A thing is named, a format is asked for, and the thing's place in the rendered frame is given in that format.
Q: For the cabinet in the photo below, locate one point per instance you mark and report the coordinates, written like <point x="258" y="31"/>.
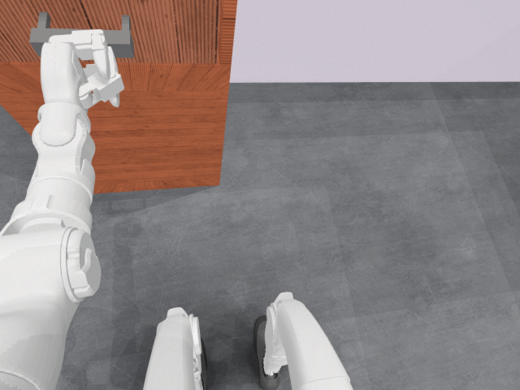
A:
<point x="168" y="130"/>

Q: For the robot left forearm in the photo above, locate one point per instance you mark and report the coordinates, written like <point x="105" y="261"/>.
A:
<point x="60" y="192"/>

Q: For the robot left hand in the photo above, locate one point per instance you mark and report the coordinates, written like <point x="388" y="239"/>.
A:
<point x="62" y="75"/>

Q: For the drawer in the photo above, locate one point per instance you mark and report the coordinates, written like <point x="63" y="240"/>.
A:
<point x="163" y="31"/>

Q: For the robot left thigh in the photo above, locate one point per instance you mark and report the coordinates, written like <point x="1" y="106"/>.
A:
<point x="176" y="344"/>

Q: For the robot left upper arm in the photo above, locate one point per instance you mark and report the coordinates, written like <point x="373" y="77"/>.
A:
<point x="44" y="275"/>

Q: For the handle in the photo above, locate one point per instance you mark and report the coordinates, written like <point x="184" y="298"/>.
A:
<point x="120" y="40"/>

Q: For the right robot shin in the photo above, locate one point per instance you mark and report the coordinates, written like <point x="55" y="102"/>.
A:
<point x="275" y="356"/>

